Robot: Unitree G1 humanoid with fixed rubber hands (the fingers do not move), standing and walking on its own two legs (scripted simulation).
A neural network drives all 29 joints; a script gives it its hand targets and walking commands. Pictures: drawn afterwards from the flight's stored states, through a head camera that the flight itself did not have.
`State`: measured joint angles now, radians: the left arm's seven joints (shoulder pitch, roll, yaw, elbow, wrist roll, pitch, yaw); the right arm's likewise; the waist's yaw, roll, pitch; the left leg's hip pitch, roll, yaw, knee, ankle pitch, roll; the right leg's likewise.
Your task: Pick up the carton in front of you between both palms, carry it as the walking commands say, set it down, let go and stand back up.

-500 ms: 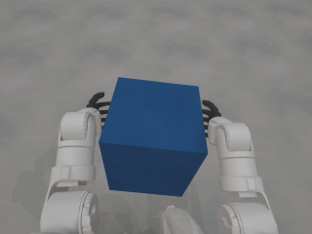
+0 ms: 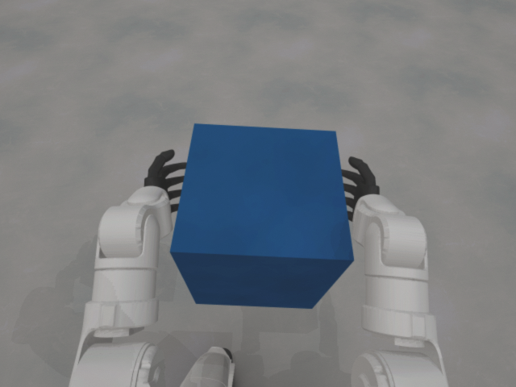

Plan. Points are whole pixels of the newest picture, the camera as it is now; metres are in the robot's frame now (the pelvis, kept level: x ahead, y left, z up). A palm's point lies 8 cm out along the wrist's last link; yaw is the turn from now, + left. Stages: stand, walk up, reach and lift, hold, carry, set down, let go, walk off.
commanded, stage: carry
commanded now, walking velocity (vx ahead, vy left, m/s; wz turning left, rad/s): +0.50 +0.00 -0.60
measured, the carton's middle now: (259, 225) +0.35 +0.06 +0.01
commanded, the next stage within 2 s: none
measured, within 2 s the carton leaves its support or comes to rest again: neither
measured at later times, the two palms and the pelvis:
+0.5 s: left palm (238, 69) +0.58 +0.13 +0.13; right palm (413, 88) +0.58 -0.17 +0.13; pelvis +0.29 -0.01 +0.03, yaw +0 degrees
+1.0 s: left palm (184, 22) +0.79 +0.28 +0.09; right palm (316, 19) +0.86 -0.01 +0.10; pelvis +0.57 +0.08 +0.02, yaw +14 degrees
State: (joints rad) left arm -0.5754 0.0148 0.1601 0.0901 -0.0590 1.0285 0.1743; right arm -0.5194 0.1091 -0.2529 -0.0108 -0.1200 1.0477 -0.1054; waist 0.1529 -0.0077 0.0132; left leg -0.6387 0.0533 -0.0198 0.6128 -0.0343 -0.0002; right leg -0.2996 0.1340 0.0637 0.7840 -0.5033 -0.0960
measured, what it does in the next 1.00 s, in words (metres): walks ahead: right foot, then left foot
